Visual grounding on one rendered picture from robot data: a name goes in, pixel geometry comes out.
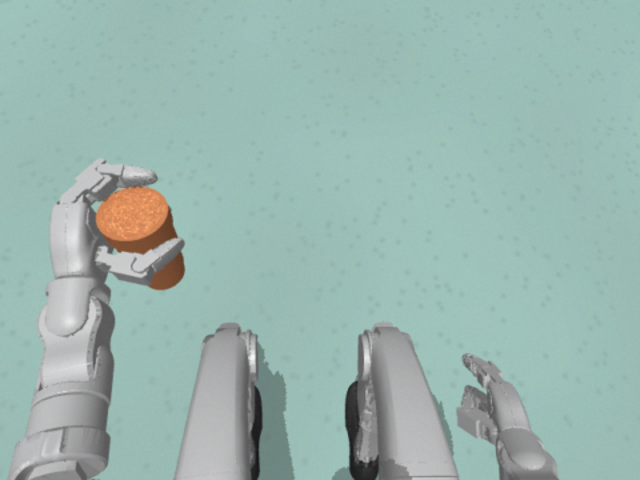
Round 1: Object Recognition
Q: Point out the right robot hand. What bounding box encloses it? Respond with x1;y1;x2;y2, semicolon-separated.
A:
456;353;532;446

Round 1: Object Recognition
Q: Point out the left robot hand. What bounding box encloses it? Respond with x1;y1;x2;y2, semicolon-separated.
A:
49;158;185;286

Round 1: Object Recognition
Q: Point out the left robot arm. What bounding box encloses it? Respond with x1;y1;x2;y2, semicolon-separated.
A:
7;275;115;480

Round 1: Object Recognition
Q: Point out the right robot foot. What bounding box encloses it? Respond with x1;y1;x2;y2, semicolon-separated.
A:
345;381;379;480

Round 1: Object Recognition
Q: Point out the cup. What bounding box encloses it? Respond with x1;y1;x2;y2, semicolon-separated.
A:
96;187;185;290

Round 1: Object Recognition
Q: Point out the right robot arm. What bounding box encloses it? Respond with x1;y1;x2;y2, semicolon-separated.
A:
496;428;559;480

